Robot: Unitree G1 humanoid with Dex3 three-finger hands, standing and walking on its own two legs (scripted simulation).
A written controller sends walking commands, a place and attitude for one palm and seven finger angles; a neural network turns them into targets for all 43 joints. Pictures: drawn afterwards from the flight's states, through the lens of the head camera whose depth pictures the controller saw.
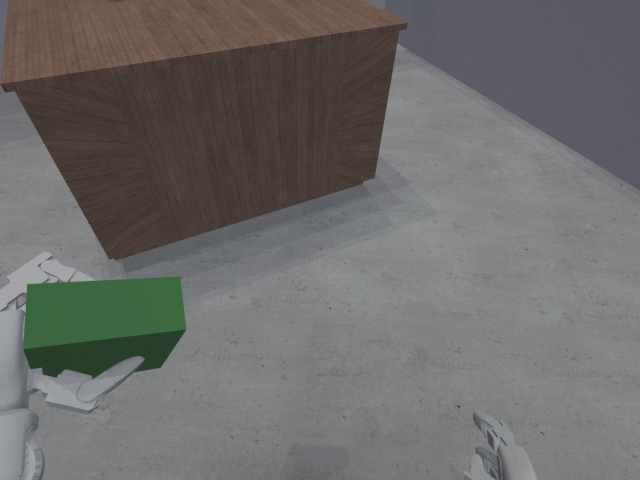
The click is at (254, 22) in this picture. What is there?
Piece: table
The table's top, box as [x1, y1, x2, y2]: [0, 0, 407, 92]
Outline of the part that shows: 0,84 5,92 400,30 405,29 407,23 365,0 8,0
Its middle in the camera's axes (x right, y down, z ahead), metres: -0.42 -0.82 +1.40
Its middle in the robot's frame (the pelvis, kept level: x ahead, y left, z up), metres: +1.57 +0.52 +0.01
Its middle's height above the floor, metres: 0.78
